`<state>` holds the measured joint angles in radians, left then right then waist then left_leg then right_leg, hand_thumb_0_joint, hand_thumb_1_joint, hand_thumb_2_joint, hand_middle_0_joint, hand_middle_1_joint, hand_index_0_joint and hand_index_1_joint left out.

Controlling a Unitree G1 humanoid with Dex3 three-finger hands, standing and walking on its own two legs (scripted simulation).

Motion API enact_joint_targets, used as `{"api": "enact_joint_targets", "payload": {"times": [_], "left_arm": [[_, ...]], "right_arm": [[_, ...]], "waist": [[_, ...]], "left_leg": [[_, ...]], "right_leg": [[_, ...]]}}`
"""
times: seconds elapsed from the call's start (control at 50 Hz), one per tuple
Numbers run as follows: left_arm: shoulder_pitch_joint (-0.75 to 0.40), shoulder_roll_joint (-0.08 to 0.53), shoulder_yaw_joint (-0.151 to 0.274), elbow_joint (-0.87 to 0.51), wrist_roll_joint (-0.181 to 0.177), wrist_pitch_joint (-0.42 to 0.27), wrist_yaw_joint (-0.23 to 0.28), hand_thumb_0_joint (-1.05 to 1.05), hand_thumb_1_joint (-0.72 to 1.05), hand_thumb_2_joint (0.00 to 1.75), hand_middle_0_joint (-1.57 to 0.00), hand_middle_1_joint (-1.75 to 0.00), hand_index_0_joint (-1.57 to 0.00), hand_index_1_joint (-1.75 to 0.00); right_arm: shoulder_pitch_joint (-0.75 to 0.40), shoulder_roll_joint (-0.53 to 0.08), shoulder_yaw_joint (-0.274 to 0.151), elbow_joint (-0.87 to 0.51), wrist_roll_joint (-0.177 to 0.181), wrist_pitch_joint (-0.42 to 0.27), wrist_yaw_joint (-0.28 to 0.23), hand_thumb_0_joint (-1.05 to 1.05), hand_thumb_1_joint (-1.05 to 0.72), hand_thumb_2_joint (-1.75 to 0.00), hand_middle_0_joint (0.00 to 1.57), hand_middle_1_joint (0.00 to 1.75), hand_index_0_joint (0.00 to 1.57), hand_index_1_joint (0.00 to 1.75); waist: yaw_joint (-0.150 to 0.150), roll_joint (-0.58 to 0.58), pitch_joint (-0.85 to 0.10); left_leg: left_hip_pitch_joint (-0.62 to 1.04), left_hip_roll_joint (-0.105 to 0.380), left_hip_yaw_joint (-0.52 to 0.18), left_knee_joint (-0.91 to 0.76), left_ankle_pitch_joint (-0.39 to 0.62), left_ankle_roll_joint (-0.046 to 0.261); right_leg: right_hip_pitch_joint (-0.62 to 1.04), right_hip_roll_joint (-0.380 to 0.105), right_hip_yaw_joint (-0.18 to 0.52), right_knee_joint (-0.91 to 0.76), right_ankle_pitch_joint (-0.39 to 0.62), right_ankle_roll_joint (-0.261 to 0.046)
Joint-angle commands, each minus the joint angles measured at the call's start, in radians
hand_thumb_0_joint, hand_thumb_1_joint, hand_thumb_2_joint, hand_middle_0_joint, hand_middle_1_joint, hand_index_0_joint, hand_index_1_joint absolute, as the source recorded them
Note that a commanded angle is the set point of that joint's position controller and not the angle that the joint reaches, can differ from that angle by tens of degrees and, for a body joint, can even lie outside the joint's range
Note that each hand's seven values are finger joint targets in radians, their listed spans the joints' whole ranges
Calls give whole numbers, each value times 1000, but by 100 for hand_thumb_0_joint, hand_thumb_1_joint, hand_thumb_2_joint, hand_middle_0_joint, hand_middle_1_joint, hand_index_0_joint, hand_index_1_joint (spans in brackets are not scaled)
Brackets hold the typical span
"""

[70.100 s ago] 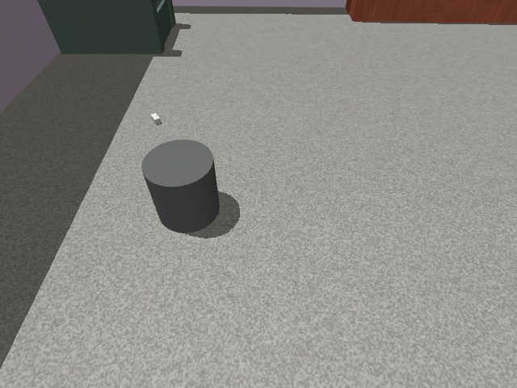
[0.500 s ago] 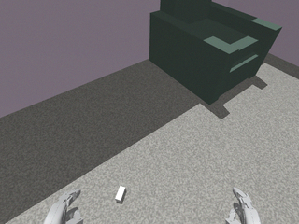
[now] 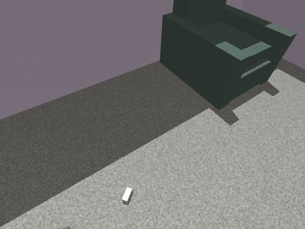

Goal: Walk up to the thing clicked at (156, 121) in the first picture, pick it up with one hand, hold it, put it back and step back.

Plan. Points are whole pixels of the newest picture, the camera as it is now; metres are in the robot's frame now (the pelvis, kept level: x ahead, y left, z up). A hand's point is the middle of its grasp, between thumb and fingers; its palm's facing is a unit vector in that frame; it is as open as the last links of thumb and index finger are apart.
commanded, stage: stand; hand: left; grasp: from above
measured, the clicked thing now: (127, 194) +0.43 +0.18 -0.74
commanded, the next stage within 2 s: none
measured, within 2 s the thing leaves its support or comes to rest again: neither
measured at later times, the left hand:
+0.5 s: hand out of the picture +0.04 +0.23 -0.14, palm faces +0.03 -0.94 -0.33, open 7.4 cm
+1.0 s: hand out of the picture +0.06 +0.22 -0.14, palm faces +0.00 -0.94 -0.33, open 7.3 cm
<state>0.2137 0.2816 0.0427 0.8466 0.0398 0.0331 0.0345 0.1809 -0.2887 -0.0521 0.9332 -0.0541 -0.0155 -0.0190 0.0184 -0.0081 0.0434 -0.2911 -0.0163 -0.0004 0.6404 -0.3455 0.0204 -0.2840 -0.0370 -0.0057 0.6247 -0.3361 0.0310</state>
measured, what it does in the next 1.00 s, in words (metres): stands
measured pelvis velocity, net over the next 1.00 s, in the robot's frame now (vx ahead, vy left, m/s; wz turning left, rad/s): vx -0.01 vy -0.01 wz -0.02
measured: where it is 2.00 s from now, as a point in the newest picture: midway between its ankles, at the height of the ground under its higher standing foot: outside the picture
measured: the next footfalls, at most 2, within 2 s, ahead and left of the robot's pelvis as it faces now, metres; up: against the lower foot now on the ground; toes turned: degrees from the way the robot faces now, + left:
none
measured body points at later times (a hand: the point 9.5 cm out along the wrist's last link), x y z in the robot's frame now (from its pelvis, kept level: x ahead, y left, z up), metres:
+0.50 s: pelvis -0.01 +0.00 +0.02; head -0.01 -0.01 +0.47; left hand +0.04 +0.28 -0.12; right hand +0.06 -0.28 -0.12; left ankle +0.00 +0.11 -0.73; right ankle +0.00 -0.14 -0.73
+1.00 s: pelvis -0.01 -0.01 +0.02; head -0.01 -0.02 +0.47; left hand +0.06 +0.27 -0.11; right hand +0.05 -0.31 -0.12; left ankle +0.00 +0.11 -0.73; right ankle +0.00 -0.14 -0.73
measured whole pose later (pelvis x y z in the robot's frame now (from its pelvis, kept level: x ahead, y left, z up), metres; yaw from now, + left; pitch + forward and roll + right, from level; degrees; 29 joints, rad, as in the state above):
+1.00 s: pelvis -0.01 -0.01 +0.02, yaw -1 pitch -3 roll +0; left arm 0.12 0.30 0.03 1.16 0.02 -0.01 0.02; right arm 0.13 -0.32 -0.02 1.15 -0.02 -0.01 -0.01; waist 0.00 0.01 0.06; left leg -0.09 0.01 0.01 0.32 -0.18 0.00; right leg -0.10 -0.01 0.00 0.33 -0.17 0.01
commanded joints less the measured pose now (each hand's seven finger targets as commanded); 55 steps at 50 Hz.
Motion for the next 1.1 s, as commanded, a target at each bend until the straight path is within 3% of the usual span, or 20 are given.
{"api": "enact_joint_targets", "payload": {"times": [0.0,0.04,0.12,0.16,0.3,0.34,0.52,0.66,0.7,0.76,0.86,0.92,1.04,1.08], "left_arm": [[-46,146,36,3,-5,-51,12,0,90,90,-20,-30,-20,-30],[-45,154,34,45,-8,-50,13,0,90,90,-20,-30,-20,-30],[-44,150,28,117,-9,-42,11,0,90,90,-20,-30,-20,-30],[-45,161,29,144,-9,-49,9,0,90,90,-20,-30,-20,-30],[-59,169,26,199,-9,-54,13,0,90,90,-20,-30,-20,-30],[-72,177,26,207,-10,-51,10,0,90,90,-20,-30,-20,-30],[-87,196,26,232,-9,-55,3,0,90,90,-20,-30,-20,-30],[-105,204,25,240,-14,-58,-1,0,90,90,-20,-30,-20,-30],[-101,202,21,241,-14,-62,-2,0,90,90,-20,-30,-20,-30],[-108,210,21,247,-15,-61,-3,0,90,90,-20,-30,-20,-30],[-124,217,20,247,-20,-63,-4,0,90,90,-20,-30,-20,-30],[-118,218,18,252,-21,-63,-5,0,90,90,-20,-30,-20,-30],[-127,218,15,254,-22,-60,-9,0,90,90,-20,-30,-20,-30],[-129,222,16,252,-21,-63,-9,0,90,90,-20,-30,-20,-30]], "right_arm": [[-29,-158,-39,-31,10,-24,-15,0,-90,-90,20,30,20,30],[-33,-163,-39,-6,13,-22,-17,0,-90,-90,20,30,20,30],[-59,-175,-38,36,16,-17,-20,0,-90,-90,20,30,20,30],[-49,-172,-36,55,21,-18,-20,0,-90,-90,20,30,20,30],[-52,-178,-33,100,26,-14,-18,0,-90,-90,20,30,20,30],[-55,-178,-29,112,25,-8,-16,0,-90,-90,20,30,20,30],[-73,-187,-23,127,27,-7,-6,0,-90,-90,20,30,20,30],[-88,-205,-17,134,29,-11,-5,0,-90,-90,20,30,20,30],[-83,-205,-13,137,31,-12,-4,0,-90,-90,20,30,20,30],[-81,-209,-11,141,33,-12,-3,0,-90,-90,20,30,20,30],[-78,-216,-5,152,33,-14,-6,0,-90,-90,20,30,20,30],[-86,-219,-3,153,35,-14,-5,0,-90,-90,20,30,20,30],[-87,-226,1,155,35,-13,-3,0,-90,-90,20,30,20,30],[-98,-226,-1,155,35,-15,-3,0,-90,-90,20,30,20,30]], "waist": [[-7,27,-81],[-5,23,-78],[6,44,-24],[2,18,-30],[-5,-4,-42],[-5,-2,-4],[-7,0,23],[-7,12,-16],[-7,-4,-22],[-12,-6,-23],[-15,10,-52],[-12,-1,-53],[-14,0,-27],[-12,1,-35]], "left_leg": [[85,90,-116,-209,269,19],[125,96,-116,-238,293,15],[130,113,-141,-329,213,12],[158,108,-121,-326,277,8],[202,108,-104,-330,328,3],[164,104,-107,-365,208,1],[144,108,-107,-387,133,-1],[157,120,-106,-386,159,2],[172,122,-102,-374,219,3],[184,122,-99,-375,202,1],[193,130,-93,-369,278,1],[205,133,-90,-368,292,2],[174,132,-90,-388,219,-1],[201,137,-92,-376,259,-1]], "right_leg": [[110,-57,66,-157,257,-54],[125,-60,67,-180,263,-51],[133,-50,55,-222,189,-42],[152,-63,66,-250,233,-43],[185,-78,73,-298,285,-41],[172,-70,71,-320,202,-37],[150,-72,84,-352,139,-37],[175,-78,89,-346,187,-42],[178,-83,92,-351,214,-41],[166,-80,94,-357,201,-43],[200,-86,96,-346,288,-44],[192,-84,92,-345,297,-44],[180,-79,94,-361,221,-44],[171,-82,97,-357,249,-48]]}}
